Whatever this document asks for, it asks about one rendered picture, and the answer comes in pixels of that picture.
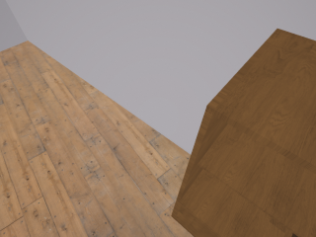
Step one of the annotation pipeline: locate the cupboard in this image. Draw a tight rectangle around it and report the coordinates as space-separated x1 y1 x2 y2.
171 29 316 237

